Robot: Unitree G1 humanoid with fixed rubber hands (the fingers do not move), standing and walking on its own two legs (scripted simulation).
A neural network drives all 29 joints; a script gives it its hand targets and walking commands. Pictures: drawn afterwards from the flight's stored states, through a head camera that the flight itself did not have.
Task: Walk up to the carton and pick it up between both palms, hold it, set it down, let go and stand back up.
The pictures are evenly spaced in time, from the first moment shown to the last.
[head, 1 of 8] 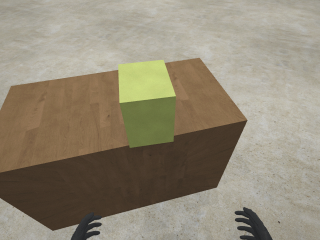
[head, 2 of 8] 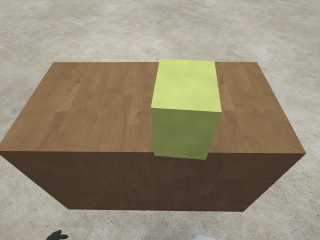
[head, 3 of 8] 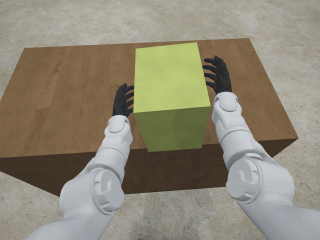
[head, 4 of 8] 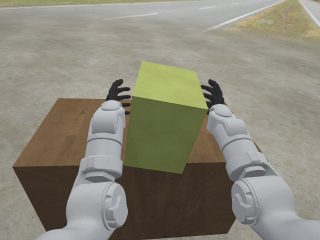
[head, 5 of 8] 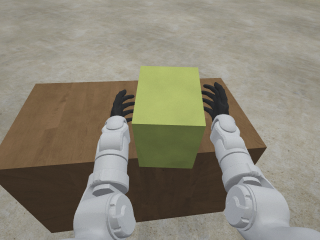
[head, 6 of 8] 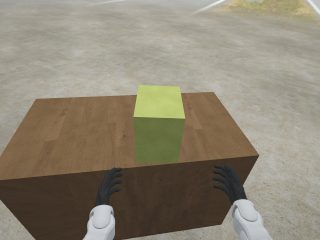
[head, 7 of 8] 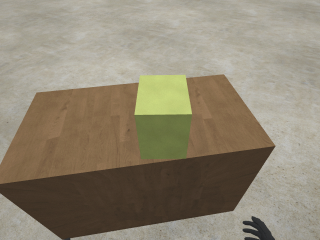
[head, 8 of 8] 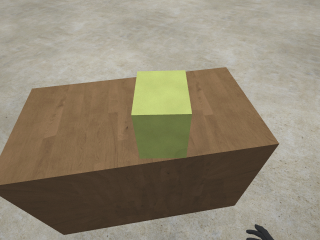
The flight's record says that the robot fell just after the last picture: no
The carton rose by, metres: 0.20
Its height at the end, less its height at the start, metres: +0.00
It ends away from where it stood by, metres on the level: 0.03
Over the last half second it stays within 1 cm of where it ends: yes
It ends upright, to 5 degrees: yes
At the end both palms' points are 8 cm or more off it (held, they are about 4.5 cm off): yes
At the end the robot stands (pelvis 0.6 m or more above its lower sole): yes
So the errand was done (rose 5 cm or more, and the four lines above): yes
